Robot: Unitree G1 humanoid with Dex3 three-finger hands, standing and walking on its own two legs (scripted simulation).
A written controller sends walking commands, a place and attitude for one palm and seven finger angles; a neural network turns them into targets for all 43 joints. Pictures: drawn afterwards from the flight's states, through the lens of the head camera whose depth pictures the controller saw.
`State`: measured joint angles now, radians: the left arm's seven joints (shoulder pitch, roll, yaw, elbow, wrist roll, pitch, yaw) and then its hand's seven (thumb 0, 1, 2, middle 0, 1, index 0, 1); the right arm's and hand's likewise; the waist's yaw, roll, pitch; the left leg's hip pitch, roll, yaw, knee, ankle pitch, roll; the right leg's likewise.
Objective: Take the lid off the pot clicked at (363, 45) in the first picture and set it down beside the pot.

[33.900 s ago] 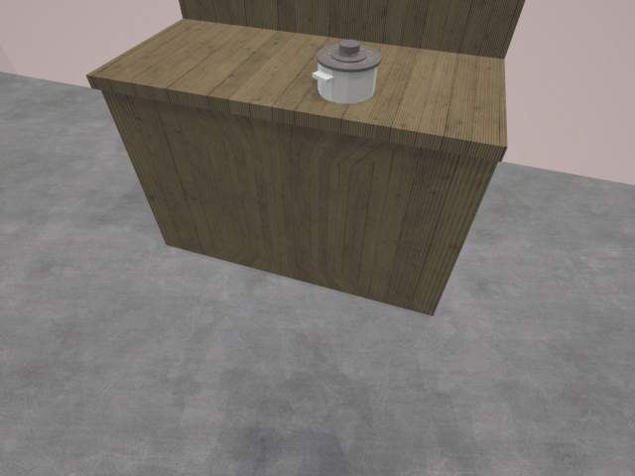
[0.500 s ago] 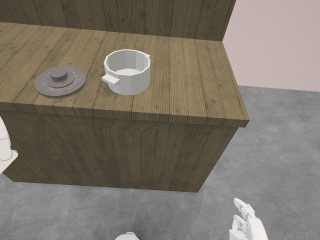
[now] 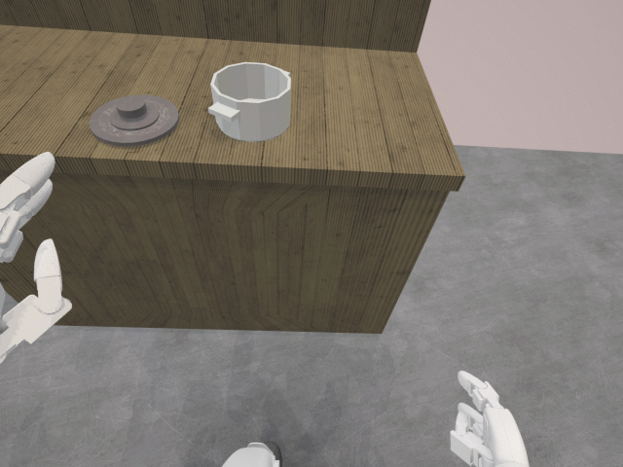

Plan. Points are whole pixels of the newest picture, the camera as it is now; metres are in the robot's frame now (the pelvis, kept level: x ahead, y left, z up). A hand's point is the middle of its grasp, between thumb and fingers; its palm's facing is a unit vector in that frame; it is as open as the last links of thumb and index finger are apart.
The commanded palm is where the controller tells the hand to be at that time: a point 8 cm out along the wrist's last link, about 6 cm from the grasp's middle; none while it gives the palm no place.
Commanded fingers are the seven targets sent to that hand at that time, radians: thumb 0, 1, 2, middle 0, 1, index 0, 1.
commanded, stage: stop stepping back and stand still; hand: left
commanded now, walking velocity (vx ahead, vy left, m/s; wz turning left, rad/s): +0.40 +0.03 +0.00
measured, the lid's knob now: (131, 107) +0.71 +0.39 +0.05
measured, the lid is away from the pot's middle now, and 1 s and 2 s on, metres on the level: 0.23 0.23 0.23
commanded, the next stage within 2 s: let the arm hang, fingers relaxed in 1.58 s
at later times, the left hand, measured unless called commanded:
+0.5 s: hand out of the picture +0.10 +0.21 +0.21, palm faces +0.27 -0.83 -0.48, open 7.4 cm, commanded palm +0.05 +0.27 +0.23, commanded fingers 0.00 0.90 0.90 -0.20 -0.30 -0.20 -0.30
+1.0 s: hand out of the picture +0.06 +0.15 -0.14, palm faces +0.05 -0.98 -0.17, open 7.4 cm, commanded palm none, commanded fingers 0.00 0.90 0.90 -0.20 -0.30 -0.20 -0.30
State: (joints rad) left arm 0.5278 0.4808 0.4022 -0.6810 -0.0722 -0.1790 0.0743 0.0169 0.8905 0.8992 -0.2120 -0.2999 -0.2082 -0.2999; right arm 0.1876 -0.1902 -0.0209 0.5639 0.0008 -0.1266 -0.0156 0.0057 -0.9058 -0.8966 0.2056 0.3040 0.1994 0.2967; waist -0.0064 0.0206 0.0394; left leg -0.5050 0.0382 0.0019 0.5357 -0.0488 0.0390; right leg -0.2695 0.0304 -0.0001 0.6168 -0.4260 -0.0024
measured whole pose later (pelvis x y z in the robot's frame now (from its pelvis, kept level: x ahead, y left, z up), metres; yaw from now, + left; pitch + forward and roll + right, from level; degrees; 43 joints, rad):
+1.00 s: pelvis -0.05 -0.02 -0.01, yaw +6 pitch -2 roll +0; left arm 0.26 0.14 -0.02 0.69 0.03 0.07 0.00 0.02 0.91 0.90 -0.20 -0.30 -0.19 -0.30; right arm 0.24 -0.21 -0.04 0.82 -0.02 0.02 0.00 0.00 -0.91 -0.90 0.20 0.30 0.20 0.30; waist -0.05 0.01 0.02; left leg -0.45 -0.03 -0.05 0.97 -0.42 0.00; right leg -0.28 0.05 -0.02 0.70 -0.39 -0.06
